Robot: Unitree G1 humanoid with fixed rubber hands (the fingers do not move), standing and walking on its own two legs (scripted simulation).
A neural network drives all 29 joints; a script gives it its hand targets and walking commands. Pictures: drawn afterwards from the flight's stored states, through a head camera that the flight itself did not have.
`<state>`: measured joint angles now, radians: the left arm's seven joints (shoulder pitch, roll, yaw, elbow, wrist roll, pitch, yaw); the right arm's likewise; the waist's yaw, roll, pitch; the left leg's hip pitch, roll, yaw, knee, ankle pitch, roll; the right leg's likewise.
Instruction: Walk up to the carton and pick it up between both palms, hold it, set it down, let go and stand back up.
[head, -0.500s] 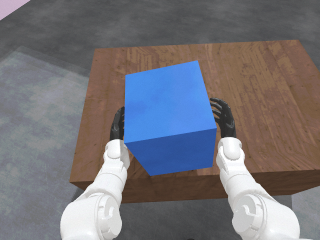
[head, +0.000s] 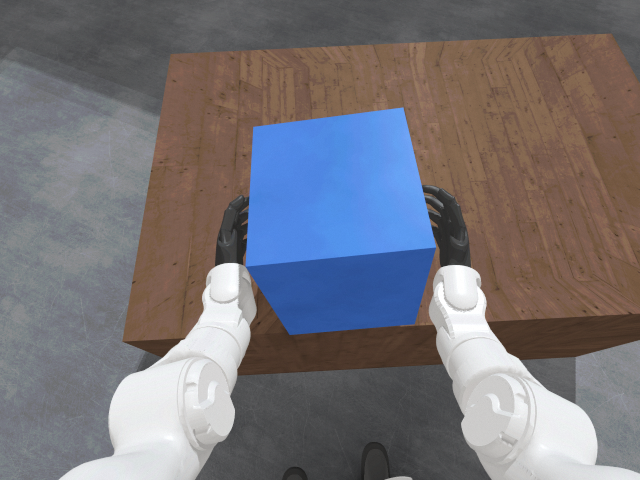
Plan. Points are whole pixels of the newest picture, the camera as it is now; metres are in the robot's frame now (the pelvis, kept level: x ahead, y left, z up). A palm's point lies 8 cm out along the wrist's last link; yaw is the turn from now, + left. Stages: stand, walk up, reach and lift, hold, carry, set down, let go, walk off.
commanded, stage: set down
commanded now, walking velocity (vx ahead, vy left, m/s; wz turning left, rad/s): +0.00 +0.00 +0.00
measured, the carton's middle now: (340, 233) +0.45 -0.02 -0.07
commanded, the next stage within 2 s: none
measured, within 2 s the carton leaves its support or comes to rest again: rests again in 0.76 s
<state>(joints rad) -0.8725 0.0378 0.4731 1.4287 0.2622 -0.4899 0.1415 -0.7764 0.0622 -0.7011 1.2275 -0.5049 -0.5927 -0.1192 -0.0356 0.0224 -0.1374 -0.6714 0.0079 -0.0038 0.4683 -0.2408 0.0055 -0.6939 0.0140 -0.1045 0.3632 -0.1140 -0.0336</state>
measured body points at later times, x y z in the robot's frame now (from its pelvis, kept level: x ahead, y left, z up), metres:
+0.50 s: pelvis -0.01 +0.01 -0.02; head +0.15 +0.01 +0.41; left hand +0.44 +0.13 -0.05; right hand +0.40 -0.16 -0.05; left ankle -0.04 +0.11 -0.73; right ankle +0.01 -0.10 -0.73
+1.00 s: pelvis -0.04 +0.01 -0.04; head +0.13 +0.01 +0.38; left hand +0.44 +0.13 -0.05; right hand +0.40 -0.16 -0.05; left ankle -0.04 +0.11 -0.73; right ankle +0.01 -0.10 -0.73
